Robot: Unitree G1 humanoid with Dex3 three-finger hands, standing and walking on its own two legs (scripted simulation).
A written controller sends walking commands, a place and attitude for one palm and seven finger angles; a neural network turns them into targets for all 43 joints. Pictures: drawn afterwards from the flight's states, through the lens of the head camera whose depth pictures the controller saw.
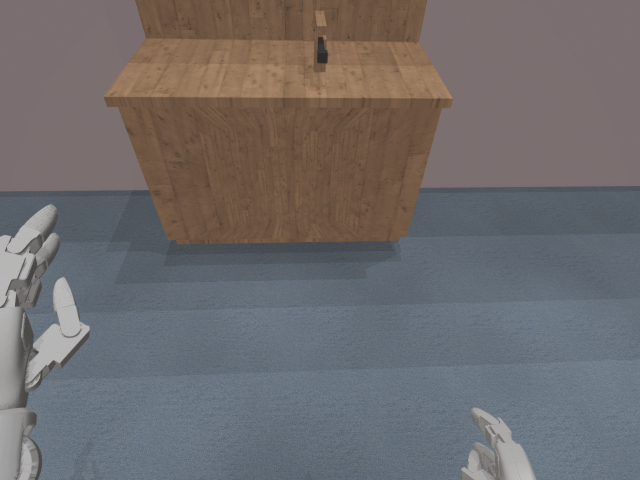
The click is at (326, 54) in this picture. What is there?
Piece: tap's lever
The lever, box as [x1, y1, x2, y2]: [317, 50, 327, 62]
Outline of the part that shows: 317,50 317,61 326,62 327,51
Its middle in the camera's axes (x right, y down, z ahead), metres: +0.00 -0.52 +1.10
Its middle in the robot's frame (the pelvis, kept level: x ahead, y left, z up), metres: +1.17 +0.07 +0.04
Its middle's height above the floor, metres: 0.81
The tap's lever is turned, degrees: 0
